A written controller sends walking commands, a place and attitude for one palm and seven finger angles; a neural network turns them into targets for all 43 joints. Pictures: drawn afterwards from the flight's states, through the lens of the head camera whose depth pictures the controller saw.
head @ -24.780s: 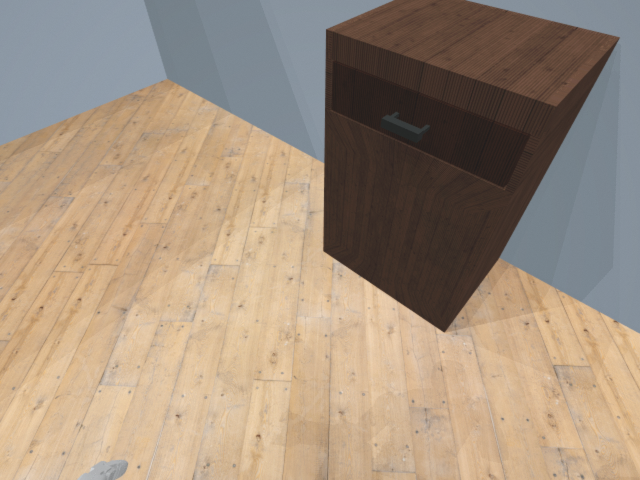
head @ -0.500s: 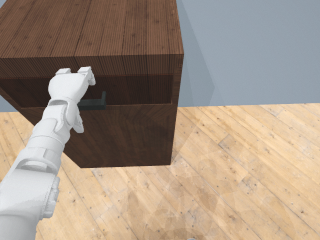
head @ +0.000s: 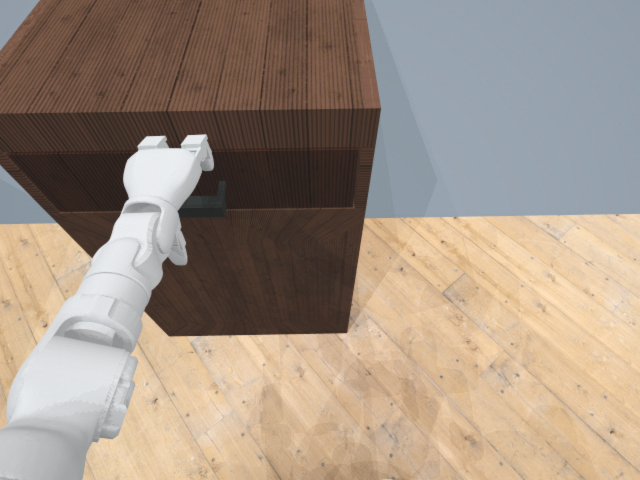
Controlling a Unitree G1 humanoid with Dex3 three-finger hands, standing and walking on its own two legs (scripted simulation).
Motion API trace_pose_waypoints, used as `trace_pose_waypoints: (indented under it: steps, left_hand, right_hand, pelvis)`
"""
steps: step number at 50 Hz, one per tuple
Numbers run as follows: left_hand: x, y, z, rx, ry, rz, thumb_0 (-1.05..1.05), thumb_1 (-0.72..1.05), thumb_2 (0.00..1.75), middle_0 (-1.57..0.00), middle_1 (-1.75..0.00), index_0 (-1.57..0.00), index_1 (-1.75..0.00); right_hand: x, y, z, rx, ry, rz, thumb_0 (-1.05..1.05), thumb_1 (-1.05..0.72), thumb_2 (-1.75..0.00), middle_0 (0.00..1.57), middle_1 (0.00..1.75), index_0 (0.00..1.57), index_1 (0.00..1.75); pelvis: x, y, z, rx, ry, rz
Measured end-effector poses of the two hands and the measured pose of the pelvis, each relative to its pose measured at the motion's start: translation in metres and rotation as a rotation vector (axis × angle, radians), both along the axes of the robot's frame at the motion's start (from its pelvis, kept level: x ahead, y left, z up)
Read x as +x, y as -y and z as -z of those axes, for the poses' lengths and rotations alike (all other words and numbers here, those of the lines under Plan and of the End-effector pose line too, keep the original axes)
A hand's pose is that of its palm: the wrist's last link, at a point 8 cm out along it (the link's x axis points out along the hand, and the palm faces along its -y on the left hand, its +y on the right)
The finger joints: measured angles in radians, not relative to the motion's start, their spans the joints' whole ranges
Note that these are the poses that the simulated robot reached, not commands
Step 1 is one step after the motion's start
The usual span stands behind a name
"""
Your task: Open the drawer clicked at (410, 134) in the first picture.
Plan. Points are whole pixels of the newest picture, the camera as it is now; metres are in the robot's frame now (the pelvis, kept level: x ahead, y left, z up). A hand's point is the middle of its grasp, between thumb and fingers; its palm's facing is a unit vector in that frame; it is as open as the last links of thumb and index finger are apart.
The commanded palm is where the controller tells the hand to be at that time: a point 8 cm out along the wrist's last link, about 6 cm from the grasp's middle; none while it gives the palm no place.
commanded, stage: re-aim the fingers above the handle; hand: left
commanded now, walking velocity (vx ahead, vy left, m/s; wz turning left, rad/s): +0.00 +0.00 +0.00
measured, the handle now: (193, 196) +0.54 +0.19 -0.02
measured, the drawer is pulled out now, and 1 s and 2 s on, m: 0.00 0.00 0.00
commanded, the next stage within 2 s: lower the fingers behind the handle in 1.16 s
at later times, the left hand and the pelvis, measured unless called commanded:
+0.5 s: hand (177, 200) +0.48 +0.19 +0.04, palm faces -0.04 -0.03 -1.00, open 13.8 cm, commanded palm +0.47 +0.20 +0.10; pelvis +0.00 -0.01 +0.00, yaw +0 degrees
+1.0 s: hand (167, 200) +0.48 +0.20 +0.04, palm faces -0.05 -0.02 -1.00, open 13.8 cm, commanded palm +0.47 +0.21 +0.10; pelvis +0.01 -0.01 +0.00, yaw +0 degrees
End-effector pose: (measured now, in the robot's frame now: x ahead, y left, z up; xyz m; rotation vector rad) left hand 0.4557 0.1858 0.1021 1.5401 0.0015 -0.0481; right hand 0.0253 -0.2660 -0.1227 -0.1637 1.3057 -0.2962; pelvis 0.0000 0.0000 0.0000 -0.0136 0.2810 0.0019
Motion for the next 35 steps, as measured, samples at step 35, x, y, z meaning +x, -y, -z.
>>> trace_pose_waypoints:
  steps: [35]
  left_hand:
    - [0.014,-0.015,0.001,0.011,-0.045,-0.082,0.0,-0.48,0.3,-0.31,-1.2,-0.32,-1.2]
  right_hand:
    - [-0.009,0.019,-0.002,-0.028,-0.037,0.02,0.0,-0.91,-0.9,0.2,0.3,0.2,0.3]
  pelvis:
    - [0.004,0.012,-0.001,0.005,-0.02,0.004]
